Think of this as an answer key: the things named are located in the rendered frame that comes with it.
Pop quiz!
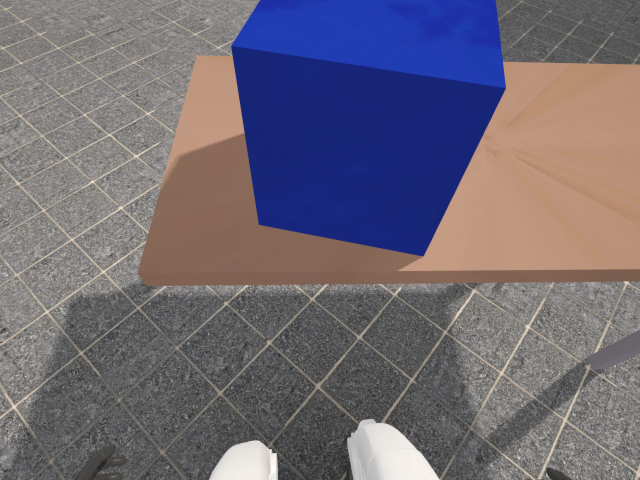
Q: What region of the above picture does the robot right thigh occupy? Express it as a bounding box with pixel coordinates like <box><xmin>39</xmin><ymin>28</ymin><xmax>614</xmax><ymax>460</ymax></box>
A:
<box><xmin>347</xmin><ymin>423</ymin><xmax>440</xmax><ymax>480</ymax></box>

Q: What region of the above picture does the right robot shin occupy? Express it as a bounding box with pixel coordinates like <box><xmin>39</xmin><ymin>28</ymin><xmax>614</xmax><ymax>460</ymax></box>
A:
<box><xmin>358</xmin><ymin>419</ymin><xmax>376</xmax><ymax>429</ymax></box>

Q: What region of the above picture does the table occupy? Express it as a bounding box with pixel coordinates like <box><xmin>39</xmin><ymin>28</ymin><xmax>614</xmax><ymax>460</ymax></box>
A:
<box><xmin>138</xmin><ymin>55</ymin><xmax>640</xmax><ymax>370</ymax></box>

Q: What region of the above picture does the carton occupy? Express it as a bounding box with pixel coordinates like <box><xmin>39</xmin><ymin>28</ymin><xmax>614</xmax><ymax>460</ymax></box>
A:
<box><xmin>231</xmin><ymin>0</ymin><xmax>506</xmax><ymax>256</ymax></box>

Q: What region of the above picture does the left robot hand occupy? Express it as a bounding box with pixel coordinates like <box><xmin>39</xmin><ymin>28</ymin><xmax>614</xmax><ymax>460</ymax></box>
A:
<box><xmin>75</xmin><ymin>445</ymin><xmax>126</xmax><ymax>480</ymax></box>

